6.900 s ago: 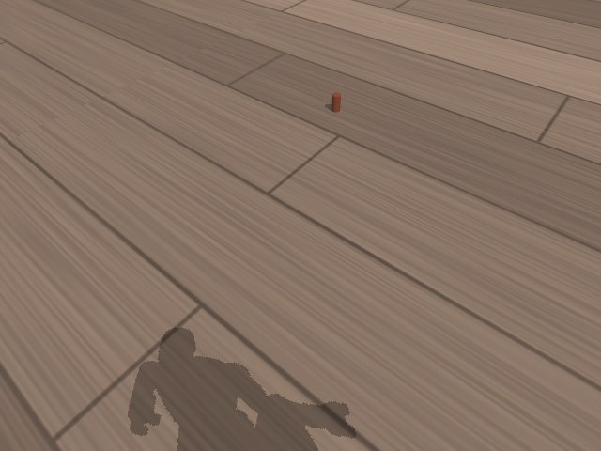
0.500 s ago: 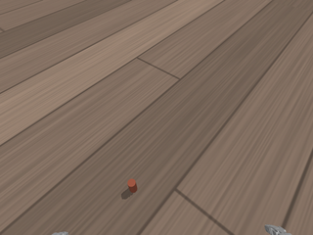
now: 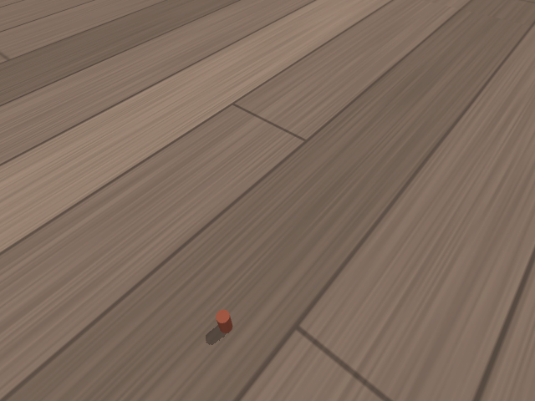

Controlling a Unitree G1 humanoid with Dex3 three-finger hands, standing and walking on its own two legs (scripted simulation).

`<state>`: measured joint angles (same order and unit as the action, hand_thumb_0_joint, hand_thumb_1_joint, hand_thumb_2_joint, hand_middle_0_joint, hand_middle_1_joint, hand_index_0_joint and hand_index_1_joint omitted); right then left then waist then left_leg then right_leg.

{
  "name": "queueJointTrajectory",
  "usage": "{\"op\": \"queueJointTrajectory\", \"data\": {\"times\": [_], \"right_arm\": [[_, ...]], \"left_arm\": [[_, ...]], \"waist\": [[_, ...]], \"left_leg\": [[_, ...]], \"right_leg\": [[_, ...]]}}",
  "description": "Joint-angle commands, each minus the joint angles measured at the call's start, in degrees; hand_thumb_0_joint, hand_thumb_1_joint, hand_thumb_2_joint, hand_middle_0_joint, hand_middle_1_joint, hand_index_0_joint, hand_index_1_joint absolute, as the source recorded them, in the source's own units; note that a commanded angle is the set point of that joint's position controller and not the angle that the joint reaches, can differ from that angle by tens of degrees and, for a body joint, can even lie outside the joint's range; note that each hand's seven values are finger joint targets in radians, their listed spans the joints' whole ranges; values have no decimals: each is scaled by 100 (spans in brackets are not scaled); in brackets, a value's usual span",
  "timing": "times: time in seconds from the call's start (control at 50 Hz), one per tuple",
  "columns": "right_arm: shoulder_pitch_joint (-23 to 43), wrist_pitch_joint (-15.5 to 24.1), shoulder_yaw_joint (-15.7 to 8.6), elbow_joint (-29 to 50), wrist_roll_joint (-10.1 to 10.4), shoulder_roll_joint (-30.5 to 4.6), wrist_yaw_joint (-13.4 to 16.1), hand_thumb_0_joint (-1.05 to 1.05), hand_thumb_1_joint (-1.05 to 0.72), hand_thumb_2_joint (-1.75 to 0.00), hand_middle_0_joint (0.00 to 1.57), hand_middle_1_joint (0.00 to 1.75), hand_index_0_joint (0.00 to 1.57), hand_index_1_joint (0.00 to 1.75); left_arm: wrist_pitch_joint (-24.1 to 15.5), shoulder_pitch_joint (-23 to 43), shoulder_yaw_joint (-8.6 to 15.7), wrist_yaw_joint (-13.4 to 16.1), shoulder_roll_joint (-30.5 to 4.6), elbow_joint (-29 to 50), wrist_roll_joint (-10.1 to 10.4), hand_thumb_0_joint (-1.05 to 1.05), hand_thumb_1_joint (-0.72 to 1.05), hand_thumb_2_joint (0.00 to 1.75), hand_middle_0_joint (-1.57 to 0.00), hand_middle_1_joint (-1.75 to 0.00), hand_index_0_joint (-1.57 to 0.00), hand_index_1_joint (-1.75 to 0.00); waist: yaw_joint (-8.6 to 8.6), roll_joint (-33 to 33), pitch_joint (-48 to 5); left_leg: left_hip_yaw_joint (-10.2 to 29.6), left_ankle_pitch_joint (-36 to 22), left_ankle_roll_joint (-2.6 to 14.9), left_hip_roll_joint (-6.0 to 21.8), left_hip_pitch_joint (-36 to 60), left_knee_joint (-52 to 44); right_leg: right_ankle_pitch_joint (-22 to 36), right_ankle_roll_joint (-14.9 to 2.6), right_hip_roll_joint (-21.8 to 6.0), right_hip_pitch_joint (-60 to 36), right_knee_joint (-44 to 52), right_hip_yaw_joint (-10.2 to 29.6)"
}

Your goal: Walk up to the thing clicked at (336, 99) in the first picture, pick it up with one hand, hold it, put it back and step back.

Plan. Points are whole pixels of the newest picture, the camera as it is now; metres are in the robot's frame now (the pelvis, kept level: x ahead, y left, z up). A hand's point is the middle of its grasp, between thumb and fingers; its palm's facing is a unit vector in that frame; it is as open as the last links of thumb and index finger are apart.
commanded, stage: walk up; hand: left
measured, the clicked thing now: (224, 321) +0.51 +0.21 -0.73
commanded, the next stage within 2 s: stand in 0.60 s
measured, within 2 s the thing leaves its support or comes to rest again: neither
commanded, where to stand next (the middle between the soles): +0.10 -0.01 m, yaw -2 degrees
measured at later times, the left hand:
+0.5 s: hand out of the picture +0.11 +0.26 -0.15, palm faces +0.03 -0.94 -0.35, open 7.4 cm
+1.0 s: hand out of the picture +0.08 +0.25 -0.15, palm faces +0.01 -0.94 -0.34, open 7.4 cm
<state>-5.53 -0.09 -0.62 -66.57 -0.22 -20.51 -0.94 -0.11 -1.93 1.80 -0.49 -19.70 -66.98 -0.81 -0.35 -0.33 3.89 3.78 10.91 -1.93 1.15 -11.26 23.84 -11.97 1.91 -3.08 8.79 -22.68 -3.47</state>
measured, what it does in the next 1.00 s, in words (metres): stands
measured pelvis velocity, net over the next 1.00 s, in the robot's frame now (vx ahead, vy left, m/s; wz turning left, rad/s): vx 0.01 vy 0.00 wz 0.01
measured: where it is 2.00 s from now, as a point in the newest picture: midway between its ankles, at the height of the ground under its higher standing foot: outside the picture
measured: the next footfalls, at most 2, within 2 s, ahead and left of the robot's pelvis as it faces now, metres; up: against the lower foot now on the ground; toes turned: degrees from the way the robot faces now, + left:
none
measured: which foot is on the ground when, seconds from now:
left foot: down 0.00-1.00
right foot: down 0.00-1.00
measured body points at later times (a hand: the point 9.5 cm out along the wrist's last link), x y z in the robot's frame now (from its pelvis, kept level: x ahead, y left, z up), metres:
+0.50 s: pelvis +0.01 +0.00 +0.00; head +0.03 +0.00 +0.45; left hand +0.11 +0.31 -0.13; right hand +0.12 -0.29 -0.13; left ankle +0.02 +0.14 -0.74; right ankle +0.00 -0.14 -0.74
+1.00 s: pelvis +0.01 +0.00 +0.00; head +0.03 -0.01 +0.45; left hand +0.08 +0.30 -0.13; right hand +0.11 -0.30 -0.13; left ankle +0.02 +0.14 -0.74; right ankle +0.00 -0.14 -0.74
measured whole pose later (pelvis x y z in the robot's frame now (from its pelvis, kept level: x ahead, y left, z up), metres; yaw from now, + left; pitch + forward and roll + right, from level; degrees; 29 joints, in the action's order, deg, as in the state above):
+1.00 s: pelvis +0.01 +0.00 +0.00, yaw +1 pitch -2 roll +0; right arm -4.1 0.4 0.2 -64.3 -0.4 -20.2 -0.3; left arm 0.1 -5.3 1.0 -0.5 -19.6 -66.1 -0.8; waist 0.6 -0.7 3.6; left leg 4.5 9.9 -2.2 1.0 -8.1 19.7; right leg -11.7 1.8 -3.2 5.6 -19.4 -4.4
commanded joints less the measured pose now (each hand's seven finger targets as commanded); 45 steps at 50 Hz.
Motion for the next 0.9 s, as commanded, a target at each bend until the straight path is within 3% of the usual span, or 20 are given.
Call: {"op": "queueJointTrajectory", "data": {"times": [0.0, 0.04, 0.16, 0.36, 0.5, 0.6, 0.7, 0.88], "right_arm": [[370, 149, -181, 390, -14, -1187, 83, 0, -90, -90, 20, 30, 20, 30], [405, 152, -193, 407, -18, -1226, 93, 0, -90, -90, 20, 30, 20, 30], [330, 154, -193, 456, 6, -1175, 101, 0, -90, -90, 20, 30, 20, 30], [399, 117, -225, 536, -6, -1163, 104, 0, -90, -90, 20, 30, 20, 30], [398, 104, -231, 550, -15, -1175, 110, 0, -90, -90, 20, 30, 20, 30], [541, 146, -176, 605, -72, -1144, 127, 0, -90, -90, 20, 30, 20, 30], [530, 181, -181, 614, -57, -1191, 136, 0, -90, -90, 20, 30, 20, 30], [445, 165, -136, 569, -35, -1170, 130, 0, -90, -90, 20, 30, 20, 30]], "left_arm": [[-135, 402, 242, 69, -1297, 418, 30, 0, 90, 90, -20, -30, -20, -30], [-118, 372, 237, 68, -1274, 402, 30, 0, 90, 90, -20, -30, -20, -30], [-136, 342, 250, 74, -1246, 418, 32, 0, 90, 90, -20, -30, -20, -30], [-131, 358, 244, 84, -1231, 480, 35, 0, 90, 90, -20, -30, -20, -30], [-125, 399, 257, 91, -1254, 542, 23, 0, 90, 90, -20, -30, -20, -30], [-83, 66, 196, 73, -1174, 420, 15, 0, 90, 90, -20, -30, -20, -30], [-120, 48, 179, 63, -1220, 477, 11, 0, 90, 90, -20, -30, -20, -30], [-131, -66, 149, 63, -1254, 452, 17, 0, 90, 90, -20, -30, -20, -30]], "waist": [[58, -135, -647], [59, -221, -614], [42, -86, -766], [30, 49, -828], [25, -8, -793], [112, -60, -550], [95, -105, -797], [78, -18, -729]], "left_leg": [[369, -509, 250, 482, -299, -480], [430, -392, 273, 501, -365, -549], [351, -1105, 264, 486, -177, -353], [310, -1458, 269, 458, 83, -250], [298, -1387, 287, 436, 13, -323], [479, -1203, 253, 553, 169, -560], [419, -1530, 243, 583, 365, -517], [359, -1331, 231, 562, 366, -583]], "right_leg": [[221, -299, -473, -522, 386, 426], [204, -291, -432, -522, 348, 373], [566, -282, -484, -653, 410, 345], [825, -248, -506, -574, 353, 262], [862, -235, -535, -686, 305, 233], [435, -198, -488, -437, 514, 274], [870, -217, -555, -617, 508, 315], [842, -213, -561, -616, 602, 327]]}}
